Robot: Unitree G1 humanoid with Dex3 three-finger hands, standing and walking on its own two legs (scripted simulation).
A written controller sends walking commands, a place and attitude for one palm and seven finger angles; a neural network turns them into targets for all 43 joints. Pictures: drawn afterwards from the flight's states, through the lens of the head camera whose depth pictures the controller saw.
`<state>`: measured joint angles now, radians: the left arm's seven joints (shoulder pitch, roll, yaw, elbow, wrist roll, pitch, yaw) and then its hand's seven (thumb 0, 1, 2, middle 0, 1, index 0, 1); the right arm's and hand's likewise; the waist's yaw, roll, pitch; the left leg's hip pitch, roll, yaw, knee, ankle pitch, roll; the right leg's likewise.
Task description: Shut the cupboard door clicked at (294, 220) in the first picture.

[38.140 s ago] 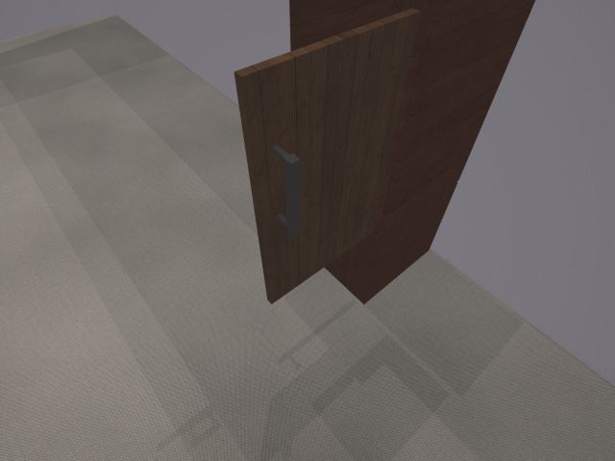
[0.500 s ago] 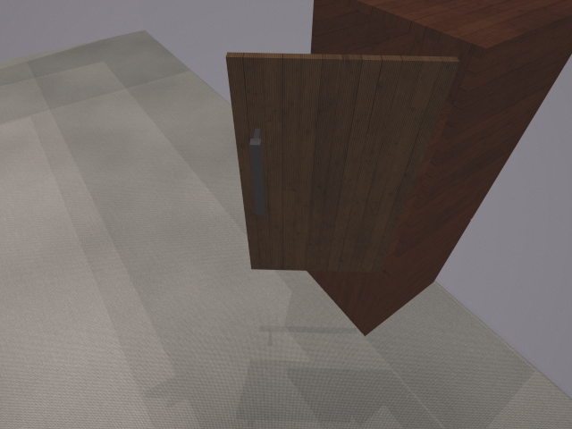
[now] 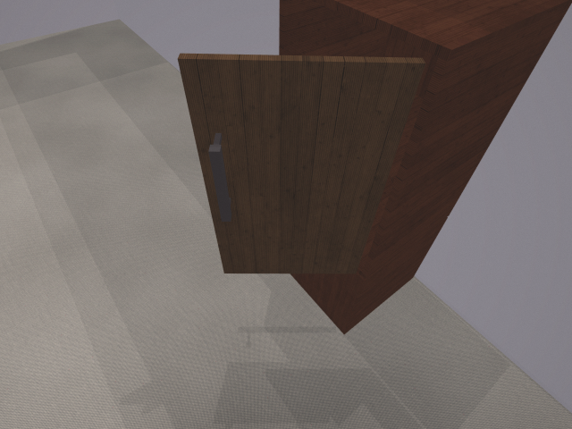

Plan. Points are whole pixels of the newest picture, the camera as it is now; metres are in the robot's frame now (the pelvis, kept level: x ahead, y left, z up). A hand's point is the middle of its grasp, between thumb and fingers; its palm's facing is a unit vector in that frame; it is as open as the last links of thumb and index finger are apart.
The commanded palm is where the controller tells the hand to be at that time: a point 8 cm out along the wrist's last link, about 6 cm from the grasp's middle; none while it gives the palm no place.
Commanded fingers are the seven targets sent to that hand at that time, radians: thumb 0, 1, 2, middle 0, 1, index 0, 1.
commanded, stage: look again from close up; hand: left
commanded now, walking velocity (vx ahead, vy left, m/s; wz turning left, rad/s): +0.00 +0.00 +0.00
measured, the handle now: (222, 180) +0.53 +0.15 +0.03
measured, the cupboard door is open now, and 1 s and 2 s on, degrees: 53 53 53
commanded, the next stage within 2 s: shuffle to correct the standing spot in 1.50 s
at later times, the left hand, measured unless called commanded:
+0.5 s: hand out of the picture +0.06 +0.16 -0.17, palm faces -0.01 -0.97 -0.24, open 7.4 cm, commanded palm none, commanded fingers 0.00 0.90 0.90 -0.20 -0.30 -0.20 -0.30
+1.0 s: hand out of the picture +0.06 +0.17 -0.17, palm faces +0.00 -0.97 -0.25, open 7.4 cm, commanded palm none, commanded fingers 0.00 0.90 0.90 -0.20 -0.30 -0.20 -0.30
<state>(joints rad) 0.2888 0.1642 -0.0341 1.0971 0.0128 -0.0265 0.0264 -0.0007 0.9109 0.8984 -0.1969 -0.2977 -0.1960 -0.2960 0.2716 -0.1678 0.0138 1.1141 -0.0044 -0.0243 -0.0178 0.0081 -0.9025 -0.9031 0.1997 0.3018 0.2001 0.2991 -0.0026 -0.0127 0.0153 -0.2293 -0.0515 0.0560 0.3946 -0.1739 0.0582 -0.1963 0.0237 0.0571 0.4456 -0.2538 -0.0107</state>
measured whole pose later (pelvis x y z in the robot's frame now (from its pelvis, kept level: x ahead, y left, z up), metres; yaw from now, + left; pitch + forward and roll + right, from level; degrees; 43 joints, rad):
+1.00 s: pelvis +0.03 -0.04 +0.00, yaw +0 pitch -1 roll +1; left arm 0.25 0.24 -0.02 1.09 0.01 -0.03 0.02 0.00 0.91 0.90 -0.20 -0.30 -0.20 -0.30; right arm 0.18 -0.23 0.02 1.12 -0.01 -0.02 -0.03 0.01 -0.90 -0.90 0.20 0.30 0.20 0.30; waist 0.01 -0.01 0.02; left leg -0.15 0.00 0.03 0.38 -0.22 0.00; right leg -0.09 0.07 0.04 0.37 -0.27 -0.06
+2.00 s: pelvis +0.07 -0.04 -0.01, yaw +1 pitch +1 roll +1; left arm 0.39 0.14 0.01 1.13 0.02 -0.01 0.01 0.00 0.91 0.90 -0.20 -0.30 -0.19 -0.30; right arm 0.33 -0.12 0.01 1.17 -0.01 -0.02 -0.04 0.01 -0.90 -0.90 0.20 0.30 0.20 0.30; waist 0.01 -0.04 0.01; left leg -0.20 -0.01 0.02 0.54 -0.35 0.01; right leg -0.14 0.07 0.02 0.54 -0.41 -0.07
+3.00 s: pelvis +0.08 -0.09 -0.01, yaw +1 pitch -2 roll +0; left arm 0.28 0.19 -0.01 0.96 0.01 0.00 0.03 0.00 0.91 0.90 -0.20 -0.30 -0.20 -0.30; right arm 0.35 -0.18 -0.01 1.03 -0.02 0.02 0.00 0.01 -0.90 -0.90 0.20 0.30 0.20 0.30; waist -0.02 -0.01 0.01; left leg -0.28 0.03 0.02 0.53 -0.22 -0.02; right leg -0.23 -0.02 -0.02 0.57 -0.30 0.00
